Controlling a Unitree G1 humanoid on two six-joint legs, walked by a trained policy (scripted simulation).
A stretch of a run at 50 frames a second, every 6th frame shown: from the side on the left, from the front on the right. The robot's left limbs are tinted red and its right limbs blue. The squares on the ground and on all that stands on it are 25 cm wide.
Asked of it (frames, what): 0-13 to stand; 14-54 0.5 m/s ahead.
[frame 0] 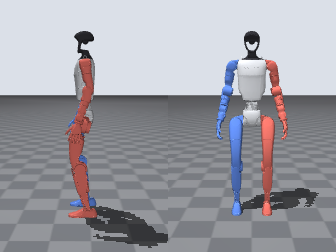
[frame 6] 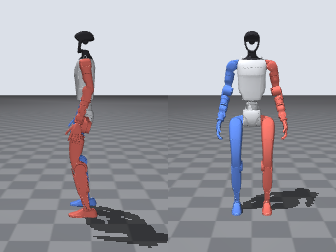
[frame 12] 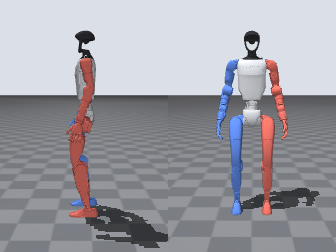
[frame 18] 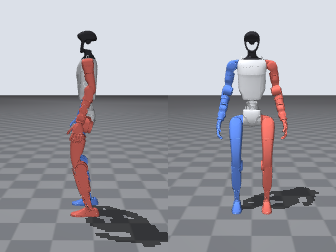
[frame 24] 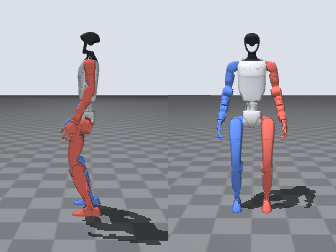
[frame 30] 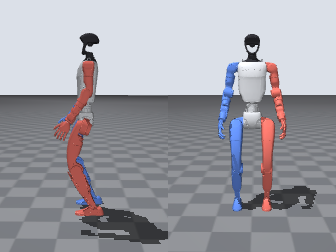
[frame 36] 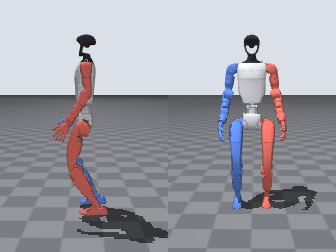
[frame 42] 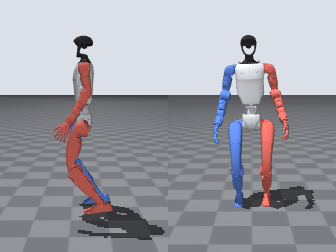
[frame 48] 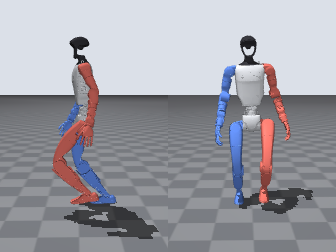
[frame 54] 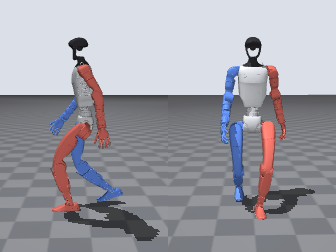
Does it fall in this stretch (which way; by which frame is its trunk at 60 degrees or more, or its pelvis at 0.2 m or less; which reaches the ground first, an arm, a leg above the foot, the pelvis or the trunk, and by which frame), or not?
no
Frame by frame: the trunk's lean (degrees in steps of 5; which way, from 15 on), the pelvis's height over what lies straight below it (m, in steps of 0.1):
0: 0, 0.8
6: 0, 0.8
12: 0, 0.8
18: 0, 0.8
24: 5, 0.8
30: 5, 0.8
36: 0, 0.7
42: 0, 0.7
48: 5, 0.7
54: 5, 0.7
